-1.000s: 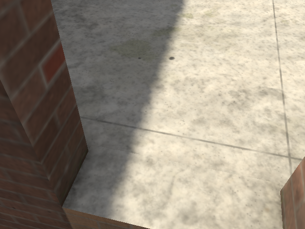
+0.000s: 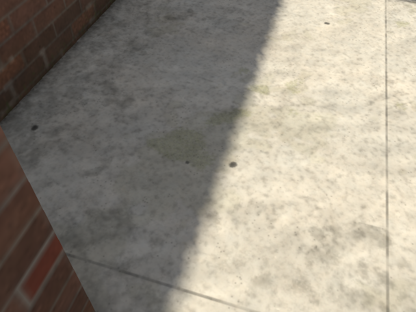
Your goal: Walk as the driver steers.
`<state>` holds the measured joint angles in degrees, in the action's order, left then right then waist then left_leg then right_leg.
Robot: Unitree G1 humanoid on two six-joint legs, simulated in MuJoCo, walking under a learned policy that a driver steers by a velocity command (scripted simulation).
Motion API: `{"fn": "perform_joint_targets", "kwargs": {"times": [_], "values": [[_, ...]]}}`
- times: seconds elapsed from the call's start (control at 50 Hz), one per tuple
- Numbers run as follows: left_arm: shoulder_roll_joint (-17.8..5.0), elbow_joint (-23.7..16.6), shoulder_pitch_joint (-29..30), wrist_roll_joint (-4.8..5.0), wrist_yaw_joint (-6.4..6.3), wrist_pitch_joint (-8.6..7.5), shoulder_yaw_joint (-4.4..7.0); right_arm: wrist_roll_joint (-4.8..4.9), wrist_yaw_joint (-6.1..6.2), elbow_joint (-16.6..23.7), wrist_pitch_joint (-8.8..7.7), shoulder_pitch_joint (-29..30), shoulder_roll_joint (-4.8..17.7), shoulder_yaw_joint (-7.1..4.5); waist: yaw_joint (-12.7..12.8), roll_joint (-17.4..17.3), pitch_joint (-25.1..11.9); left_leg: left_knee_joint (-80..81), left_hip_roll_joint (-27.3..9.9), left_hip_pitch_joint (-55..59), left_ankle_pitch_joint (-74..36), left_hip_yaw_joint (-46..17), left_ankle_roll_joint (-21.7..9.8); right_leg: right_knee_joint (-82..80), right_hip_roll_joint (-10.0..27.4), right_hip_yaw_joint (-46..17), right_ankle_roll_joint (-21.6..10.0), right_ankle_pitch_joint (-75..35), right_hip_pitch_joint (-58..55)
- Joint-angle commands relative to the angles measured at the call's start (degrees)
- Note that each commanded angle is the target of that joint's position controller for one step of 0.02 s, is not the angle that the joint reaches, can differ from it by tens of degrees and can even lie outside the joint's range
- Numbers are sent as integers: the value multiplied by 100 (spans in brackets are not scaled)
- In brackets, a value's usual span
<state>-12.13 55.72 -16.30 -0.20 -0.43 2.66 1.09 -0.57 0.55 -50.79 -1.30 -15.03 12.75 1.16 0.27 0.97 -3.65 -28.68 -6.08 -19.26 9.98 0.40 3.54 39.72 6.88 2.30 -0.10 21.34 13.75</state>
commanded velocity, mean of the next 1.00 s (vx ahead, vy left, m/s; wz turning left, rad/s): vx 0.28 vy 0.00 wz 0.00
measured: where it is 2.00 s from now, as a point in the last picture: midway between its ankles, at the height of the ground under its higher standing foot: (234, 225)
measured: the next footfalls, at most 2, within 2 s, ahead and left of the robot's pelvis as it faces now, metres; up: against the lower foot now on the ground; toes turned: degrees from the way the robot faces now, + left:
right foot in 0.14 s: -0.04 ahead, -0.11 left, +0.21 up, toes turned +1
right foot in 0.32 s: -0.05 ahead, -0.09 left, +0.00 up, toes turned -6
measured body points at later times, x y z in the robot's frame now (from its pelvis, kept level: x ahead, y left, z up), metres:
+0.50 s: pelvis +0.06 -0.01 -0.01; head +0.04 -0.04 +0.44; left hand -0.05 +0.23 -0.14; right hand +0.18 -0.22 -0.16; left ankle -0.02 +0.15 -0.49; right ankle -0.09 -0.09 -0.74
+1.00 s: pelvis +0.24 +0.03 +0.18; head +0.21 +0.05 +0.63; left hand +0.42 +0.24 +0.07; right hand +0.19 -0.21 +0.04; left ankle +0.26 +0.10 -0.55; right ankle +0.25 -0.15 -0.37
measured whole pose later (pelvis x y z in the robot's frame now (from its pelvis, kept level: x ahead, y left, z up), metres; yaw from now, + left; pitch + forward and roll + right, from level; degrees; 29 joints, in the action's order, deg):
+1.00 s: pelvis +0.24 +0.03 +0.18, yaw -4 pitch +1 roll +0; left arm -11.4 43.6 -10.4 -0.7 0.7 -4.1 0.1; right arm -0.4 -2.4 -61.5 -4.8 -25.6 9.6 -2.3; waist 0.1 3.5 -6.8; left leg -35.2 0.9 -18.5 18.1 7.7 -3.9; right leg 93.1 -0.1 -9.9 -8.6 1.1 48.7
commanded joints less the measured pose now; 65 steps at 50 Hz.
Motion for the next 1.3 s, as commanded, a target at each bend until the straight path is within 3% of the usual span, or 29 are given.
{"fn": "perform_joint_targets", "kwargs": {"times": [0.02, 0.04, 0.08, 0.12, 0.16, 0.22, 0.24, 0.28, 0.32, 0.36, 0.38, 0.42, 0.46, 0.5, 0.56, 0.6, 0.64, 0.68, 0.72, 0.74, 0.76, 0.78, 0.82, 0.88, 0.92, 1.0, 1.14, 1.16, 1.3], "values": [[380, 249, -730, 67, 371, -561, -107, -450, 35, -396, 77, -2407, 474, -156, -750, -1266, -1868, -568, -1950, 4193, -9832, -1282, -1708, 4813, -941, -1263, 115, 1577, 2851], [265, 165, -373, 330, 414, -593, -49, -535, 9, -402, 118, -2306, 599, -234, -772, -1129, -1502, -175, -1855, 3698, -8245, -1069, -1922, 5958, -896, -1237, 200, 1654, 3295], [245, 16, -104, 397, 227, -292, -16, -245, 114, -229, 200, -862, 428, -197, -268, -1110, -226, 324, -1463, 2164, -5059, -482, -1572, 6504, -528, -1101, 360, 1633, 3578], [-229, -7, -605, 133, -57, 178, 225, -146, -73, -207, 136, 362, 286, -128, 291, -1120, 271, 777, -1169, 578, -5366, 194, -1368, 6790, -770, -395, 553, 1564, 2177], [-143, -187, -824, 31, -270, 327, 215, -204, -71, -235, 51, 700, 438, -143, 454, -1512, 554, 936, -1196, 407, -5135, 483, -1306, 6762, -696, -600, 480, 1509, 2155], [226, -490, -895, -215, -258, 262, -14, -136, -122, -167, 35, 1305, 803, -313, 727, -981, 458, 918, -670, 877, -5152, 1087, -949, 2966, -276, -465, 7, 1502, 1249], [-96, -506, -612, -237, -181, 152, 92, -215, -61, -154, 7, 1098, 857, -337, 475, -721, 299, 744, -438, 1520, -5425, 881, -1034, 1455, -491, 67, 61, 738, 990], [-12, -387, -1065, -229, -135, 75, 184, 26, -6, -196, 60, 624, 939, -397, 481, -1102, 214, 103, -420, 2568, -4999, 490, -1076, -1579, -471, 43, -79, -379, 499], [-200, -112, -1160, -97, -146, 107, 241, 124, -144, -35, 44, 159, 336, -311, -87, -477, 387, -904, -134, 2212, -2290, 109, -949, -3203, -180, -204, -11, -2765, -284], [-447, 190, -2078, -185, -144, 180, 199, 85, -517, -268, -157, -135, -578, -126, -32, 1950, -173, -3254, 455, -1096, 2084, -17, -491, -1160, 1026, -867, -149, -9918, -2710], [-417, 143, -2126, -235, -95, 167, 194, 272, -641, -460, -171, -273, -482, -188, 118, 1896, -400, -4519, 517, -1196, 2225, -398, -269, -1107, 1272, -1065, -677, -9728, -2264], [-785, -3, -1931, -242, -115, 123, 324, 466, -660, -249, -141, 846, -24, -322, 535, 1166, 577, -6680, 723, -2738, 2296, -584, -24, -2062, 1473, -1936, -1807, -5260, -1770], [-800, 82, -1946, -260, -192, -17, 335, 504, -536, 163, -236, 1751, -174, -268, 718, 757, 1293, -9210, 982, -4790, 1881, -1030, -70, -2395, 1719, -2214, -1956, -4469, -2408], [-172, 471, -2690, -285, -199, -157, 218, 428, -527, 452, -394, 1995, -419, -139, 814, 363, 1513, -10079, 1029, -6365, 1524, -942, -381, -2297, 1423, -1679, -1544, -4078, -3328], [374, 614, -2333, -280, -202, -129, 33, 516, -662, 934, -342, 1742, -945, 147, 343, 547, 1671, -10904, 954, -7071, 1583, -1124, -841, -2389, 1222, -814, -1061, -3058, -2395], [369, 450, -1509, -223, -237, -117, -84, 201, -742, 1779, -312, 2777, -872, 357, 90, 435, 1798, -7904, 388, -5441, 387, -92, -824, -3617, 565, 98, -778, -1382, 107], [-59, 618, -1839, -47, -401, -119, -17, 66, -622, 2271, -212, 3701, -980, 548, 242, 564, 1525, -5839, 55, -2608, 564, 1344, -786, -5367, 734, 198, -1014, -2412, 1704], [-1001, 690, -2272, -15, -321, -352, 83, 127, -511, 2221, -238, 2587, -549, 215, -314, 1392, 514, -5798, 941, -962, 1835, 2062, -1180, -3586, 747, 585, -1064, -10149, 297], [-1612, 779, -2249, 185, -269, -605, 191, 219, -302, 1667, -14, 428, 437, -333, -1520, 1937, -751, -3928, 1044, 296, 2135, 653, -1687, -1362, 1023, 34, -1120, -12384, -1045], [-1479, 627, -2027, 219, -165, -741, 189, 41, -247, 1227, 109, -753, 1037, -592, -1832, 875, -1485, -2582, 309, 1799, 2571, -1665, -2094, 332, 669, -372, -1039, -10768, 64], [-676, 663, -2116, 46, 128, -859, 86, 43, -55, 596, 351, -1119, 1156, -630, -1207, -1068, -1629, 431, -699, 2225, 4587, -4918, -2661, 2336, -800, -989, -755, -2580, 1325], [-586, 351, -1533, 24, 370, -982, 279, -76, 75, 428, 336, -1027, 841, -526, -992, -1079, -1483, 1531, -1020, 1355, 5692, -6501, -2505, 5272, -1359, -2164, -674, -1519, 1791], [223, -840, -110, 83, 473, -893, 119, 39, 24, -115, 81, -69, -196, -305, -145, -328, 350, 1203, -1003, -464, 4917, -4573, -1733, 7127, -1113, -1811, -946, -1246, 3371], [519, -1081, -588, 112, 298, -756, -190, -73, -202, -638, -174, 68, -1045, -107, 429, -43, 520, 354, -325, -862, 2359, -1539, -1097, 6802, -817, -1747, -1249, -1993, 3369], [615, -853, -958, 145, 187, -659, -255, 115, -325, -518, -389, 4, -596, -295, 512, 0, 773, 642, -269, -942, 1913, -909, -1033, 6109, -788, -1700, -1044, -1641, 3510], [-6, -1302, 193, -168, 68, -631, -168, -34, -336, -551, -622, -123, -153, -280, 467, -533, 843, 1545, -142, -1053, 599, -536, -1027, 4453, -389, -1033, -662, -2454, 3604], [34, -1513, 1697, 150, 198, -678, -84, -6, 68, -428, -379, -1501, 546, -561, -474, -375, 429, 1819, -875, 1567, -1152, -795, -1004, 1540, 341, -463, -40, -2427, 4271], [6, -1495, 1851, 137, 147, -635, -15, 156, 84, -339, -365, -1464, 800, -684, -539, -429, 592, 1889, -881, 1611, -1354, -742, -1016, 1132, 361, -395, 22, -2383, 4108], [-153, -1681, 2225, 203, 94, -713, 164, 276, 32, -249, -468, -1294, 743, -701, -570, -865, 774, 1493, -892, 1900, -1635, -354, -1327, -844, -391, 345, -59, -1343, 2232]]}}
Keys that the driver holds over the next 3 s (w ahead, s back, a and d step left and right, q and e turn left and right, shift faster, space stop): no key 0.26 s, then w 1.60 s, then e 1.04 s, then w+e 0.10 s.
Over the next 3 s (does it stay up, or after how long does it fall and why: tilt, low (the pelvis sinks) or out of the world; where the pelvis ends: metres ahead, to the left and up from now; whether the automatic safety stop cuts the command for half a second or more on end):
stays up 0.83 -0.04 0.19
